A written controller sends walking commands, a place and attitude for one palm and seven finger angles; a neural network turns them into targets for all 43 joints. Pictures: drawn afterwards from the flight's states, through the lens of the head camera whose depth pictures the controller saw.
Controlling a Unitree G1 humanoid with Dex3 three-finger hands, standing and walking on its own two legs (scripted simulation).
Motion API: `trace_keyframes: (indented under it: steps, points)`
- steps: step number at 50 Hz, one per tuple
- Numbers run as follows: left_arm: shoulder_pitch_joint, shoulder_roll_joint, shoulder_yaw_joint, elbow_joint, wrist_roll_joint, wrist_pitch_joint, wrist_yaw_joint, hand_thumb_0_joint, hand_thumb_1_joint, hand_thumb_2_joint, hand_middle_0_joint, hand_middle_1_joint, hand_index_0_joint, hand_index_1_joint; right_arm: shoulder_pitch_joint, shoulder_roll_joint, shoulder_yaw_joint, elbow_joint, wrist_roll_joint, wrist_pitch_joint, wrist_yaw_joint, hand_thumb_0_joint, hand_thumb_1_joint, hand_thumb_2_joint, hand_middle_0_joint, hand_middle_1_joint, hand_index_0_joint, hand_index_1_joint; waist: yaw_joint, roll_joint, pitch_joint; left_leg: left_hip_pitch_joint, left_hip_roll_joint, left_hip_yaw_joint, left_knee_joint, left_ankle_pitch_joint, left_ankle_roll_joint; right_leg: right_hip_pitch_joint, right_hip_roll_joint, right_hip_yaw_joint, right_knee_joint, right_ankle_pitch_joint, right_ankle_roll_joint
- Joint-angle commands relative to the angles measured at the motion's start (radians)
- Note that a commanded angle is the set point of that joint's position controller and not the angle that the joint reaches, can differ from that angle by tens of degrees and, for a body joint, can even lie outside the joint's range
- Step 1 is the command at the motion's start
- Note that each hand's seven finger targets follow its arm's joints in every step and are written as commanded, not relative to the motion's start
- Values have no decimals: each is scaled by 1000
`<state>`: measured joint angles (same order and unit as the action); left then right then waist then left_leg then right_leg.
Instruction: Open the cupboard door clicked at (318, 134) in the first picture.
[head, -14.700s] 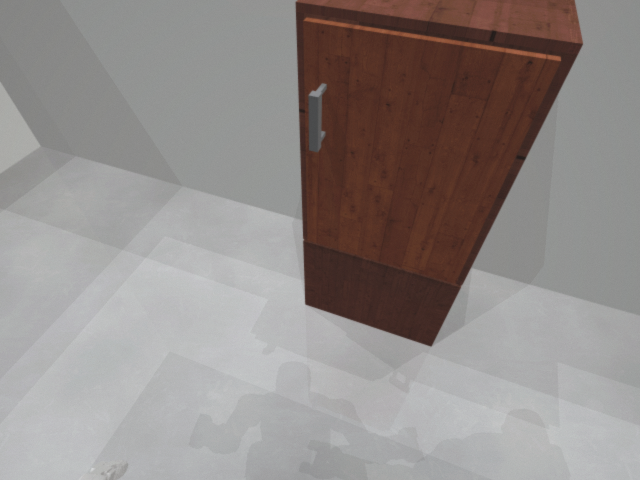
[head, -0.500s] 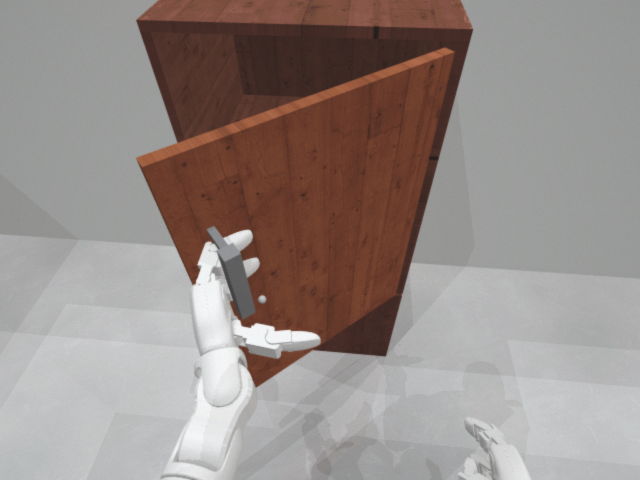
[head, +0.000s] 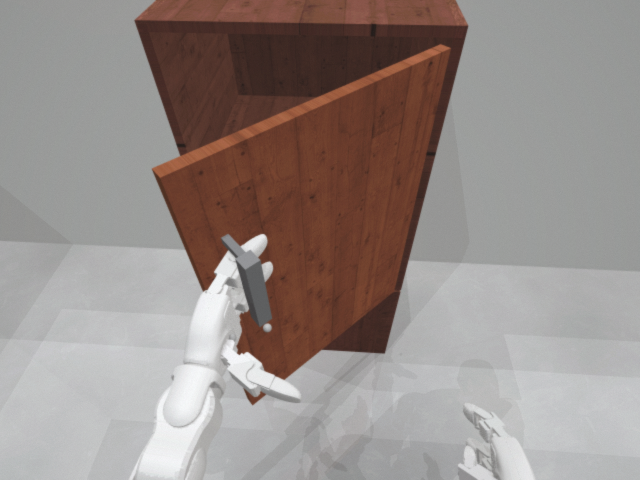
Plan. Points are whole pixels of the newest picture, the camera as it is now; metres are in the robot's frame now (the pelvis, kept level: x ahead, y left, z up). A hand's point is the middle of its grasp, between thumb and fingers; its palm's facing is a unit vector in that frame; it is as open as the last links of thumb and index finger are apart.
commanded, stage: slide the hand sideways off the handle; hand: left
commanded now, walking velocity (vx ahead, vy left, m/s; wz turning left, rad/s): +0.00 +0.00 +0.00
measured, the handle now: (246, 281) +0.33 +0.11 +0.09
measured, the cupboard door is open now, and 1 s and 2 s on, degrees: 44 44 44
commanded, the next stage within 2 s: draw the hand back to the body in 0.84 s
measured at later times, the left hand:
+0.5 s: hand (229, 355) +0.24 +0.12 +0.08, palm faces -0.07 -1.00 -0.03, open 16.0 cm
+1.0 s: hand (179, 390) +0.20 +0.16 +0.08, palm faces -0.05 -1.00 -0.02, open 16.4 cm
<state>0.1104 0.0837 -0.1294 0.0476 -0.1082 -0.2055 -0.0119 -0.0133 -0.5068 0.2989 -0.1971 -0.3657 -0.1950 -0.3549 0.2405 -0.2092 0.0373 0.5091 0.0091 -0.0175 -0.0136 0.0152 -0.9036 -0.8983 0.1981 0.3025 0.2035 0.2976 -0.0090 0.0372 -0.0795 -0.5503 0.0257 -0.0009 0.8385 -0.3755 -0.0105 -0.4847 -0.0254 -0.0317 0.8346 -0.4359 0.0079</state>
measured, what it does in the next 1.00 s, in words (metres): stands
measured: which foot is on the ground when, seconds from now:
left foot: down 0.00-1.00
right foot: down 0.00-1.00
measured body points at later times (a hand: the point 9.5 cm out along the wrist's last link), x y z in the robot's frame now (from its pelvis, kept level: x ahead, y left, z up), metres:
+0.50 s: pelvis +0.01 -0.02 +0.00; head +0.03 -0.03 +0.45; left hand +0.24 +0.17 +0.08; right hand +0.19 -0.25 -0.08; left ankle +0.03 +0.12 -0.70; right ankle -0.01 -0.13 -0.70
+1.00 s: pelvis +0.00 -0.01 -0.01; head +0.02 -0.01 +0.44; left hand +0.20 +0.21 +0.08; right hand +0.20 -0.23 -0.08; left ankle +0.03 +0.12 -0.70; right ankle -0.01 -0.13 -0.70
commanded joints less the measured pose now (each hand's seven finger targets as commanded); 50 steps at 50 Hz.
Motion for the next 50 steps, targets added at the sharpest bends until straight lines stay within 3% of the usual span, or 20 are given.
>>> trace_keyframes:
  steps: [1,5,9,10,12,15,19,21,23,26,30,33,35,38,40,41,42,45,47,50]
  points:
    - [-74,66,88,-266,4,-78,27,0,-500,300,-150,-300,-150,-300,-112,-101,-45,-180,-3,-60,6,0,-900,-900,200,300,200,300,30,-59,-159,127,-28,-6,-136,116,21,26,41,-34,-125,195,-33]
    - [-38,105,130,-284,-2,-82,16,0,-500,300,-150,-300,-150,-300,-106,-103,-46,-178,-3,-56,0,0,-900,-900,200,300,200,300,20,-58,-122,104,-28,3,-127,90,22,13,44,-25,-136,173,-29]
    - [-37,119,156,-317,-30,-96,-12,0,-500,300,-150,-300,-150,-300,-109,-103,-47,-173,-1,-68,-12,0,-900,-900,200,300,200,300,14,-34,-135,106,-34,7,-111,82,21,4,43,-17,-137,169,-26]
    - [-16,121,163,-312,-40,-96,-21,0,-500,300,-150,-300,-150,-300,-106,-104,-48,-170,-1,-72,-16,0,-900,-900,200,300,200,300,13,-62,-143,103,-34,5,-107,94,24,18,45,-15,-139,182,-24]
    - [26,123,178,-338,-58,-102,-39,0,-500,300,-150,-300,-150,-300,-105,-104,-51,-174,1,-80,-19,0,-900,-900,200,300,200,300,23,-46,-175,111,-36,7,-101,126,22,35,42,-16,-126,230,-23]
    - [68,148,209,-311,-76,-94,-61,0,-500,300,-150,-300,-150,-300,-96,-110,-51,-166,4,-86,-24,0,-900,-900,200,300,200,300,15,-86,-150,88,-39,7,-90,128,25,36,41,-7,-136,244,-16]
    - [101,175,250,-339,-96,-106,-93,0,-500,300,-150,-300,-150,-300,-94,-111,-56,-169,6,-93,-31,0,-900,-900,200,300,200,300,21,-58,-163,84,-43,11,-77,147,23,44,36,4,-127,282,-13]
    - [175,204,297,-338,-115,-110,-109,0,-500,300,-150,-300,-150,-300,-89,-111,-58,-171,7,-96,-33,0,-900,-900,200,300,200,300,38,-60,-180,76,-45,12,-70,175,22,79,31,14,-122,333,-11]
    - [204,211,310,-350,-129,-112,-127,0,-500,300,-150,-300,-150,-300,-86,-113,-58,-176,10,-96,-35,0,-900,-900,200,300,200,300,33,-72,-166,66,-46,13,-65,180,20,78,28,18,-121,367,-5]
    - [232,216,314,-396,-144,-125,-152,0,-500,300,-150,-300,-150,-300,-84,-113,-60,-183,12,-105,-36,0,-900,-900,200,300,200,300,33,-44,-173,69,-47,10,-53,194,21,77,26,22,-111,400,-2]
    - [284,231,329,-406,-165,-139,-188,0,-500,300,-150,-300,-150,-300,-71,-122,-65,-183,15,-113,-42,0,-900,-900,200,300,200,300,16,-83,-156,44,-49,3,-35,187,22,62,25,28,-108,410,8]
    - [285,243,341,-417,-181,-152,-222,0,-500,300,-150,-300,-150,-300,-67,-125,-67,-184,17,-123,-48,0,-900,-900,200,300,200,300,11,-61,-153,33,-50,-2,-20,169,21,35,21,36,-105,384,10]
    - [278,255,352,-402,-194,-158,-248,0,-500,300,-150,-300,-150,-300,-64,-132,-68,-176,18,-127,-54,0,-900,-900,200,300,200,300,1,-94,-139,17,-48,-7,-7,157,24,26,21,47,-113,354,11]
    - [286,257,347,-422,-212,-164,-287,0,-500,300,-150,-300,-150,-300,-64,-133,-68,-180,23,-145,-60,0,-900,-900,200,300,200,300,7,-25,-162,36,-49,-12,-6,167,24,10,24,34,-100,340,3]
    - [302,282,374,-407,-222,-157,-304,0,-500,300,-150,-300,-150,-300,-67,-135,-71,-175,26,-154,-63,0,-900,-900,200,300,200,300,8,-48,-162,31,-45,-18,-2,175,26,8,29,32,-101,331,0]
    - [289,249,334,-423,-225,-158,-312,0,-500,300,-150,-300,-150,-300,-69,-136,-67,-180,27,-160,-62,0,-900,-900,200,300,200,300,2,-35,-156,35,-48,-18,-6,167,26,-3,30,25,-99,313,-1]
    - [273,238,313,-435,-227,-153,-316,0,-500,300,-150,-300,-150,-300,-74,-135,-65,-184,28,-168,-62,0,-900,-900,200,300,200,300,1,-8,-140,37,-47,-20,-8,152,27,-25,33,20,-100,279,-4]
    - [239,247,307,-428,-214,-138,-294,0,-500,300,-150,-300,-150,-300,-68,-141,-65,-179,27,-182,-64,0,-900,-900,200,300,200,300,-4,-34,-135,41,-41,-32,-14,120,29,-55,44,4,-97,200,-11]
    - [237,239,296,-443,-203,-128,-276,0,-500,300,-150,-300,-150,-300,-70,-140,-63,-188,27,-186,-62,0,-900,-900,200,300,200,300,3,-10,-134,41,-41,-34,-27,90,26,-67,43,-6,-94,151,-14]
    - [282,304,368,-488,-182,-107,-230,0,-500,300,-150,-300,-150,-300,-81,-130,-60,-194,25,-183,-59,0,-900,-900,200,300,200,300,40,11,-174,58,-37,-35,-56,108,25,-14,47,-20,-86,158,-23]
